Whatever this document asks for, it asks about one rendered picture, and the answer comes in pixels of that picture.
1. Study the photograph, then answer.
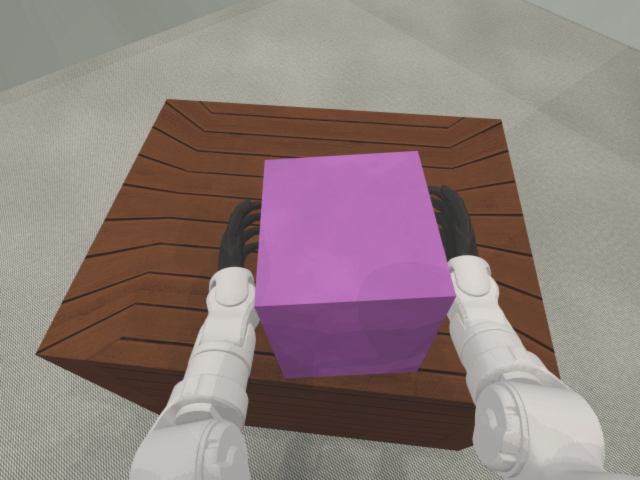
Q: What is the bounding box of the pedestal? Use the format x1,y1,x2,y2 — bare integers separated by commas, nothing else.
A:
35,99,561,451

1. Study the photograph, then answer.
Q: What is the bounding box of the robot left hand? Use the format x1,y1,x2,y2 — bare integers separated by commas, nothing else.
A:
218,199,262,271

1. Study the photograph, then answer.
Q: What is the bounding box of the right robot upper arm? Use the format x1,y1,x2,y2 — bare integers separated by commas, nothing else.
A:
472,381,640,480

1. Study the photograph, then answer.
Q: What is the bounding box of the left robot forearm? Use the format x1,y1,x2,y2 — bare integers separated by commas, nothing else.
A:
129,267,260,480

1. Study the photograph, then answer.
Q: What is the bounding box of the right robot forearm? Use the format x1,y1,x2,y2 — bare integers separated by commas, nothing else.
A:
447,255,605,466

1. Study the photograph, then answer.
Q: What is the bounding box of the carton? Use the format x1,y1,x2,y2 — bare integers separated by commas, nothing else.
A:
254,151,456,378

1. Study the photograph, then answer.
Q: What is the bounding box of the left robot upper arm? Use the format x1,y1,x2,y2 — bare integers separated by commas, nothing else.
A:
130,418,250,480

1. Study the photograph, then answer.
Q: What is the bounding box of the robot right hand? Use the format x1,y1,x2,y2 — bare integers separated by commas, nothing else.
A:
427,185,479,262

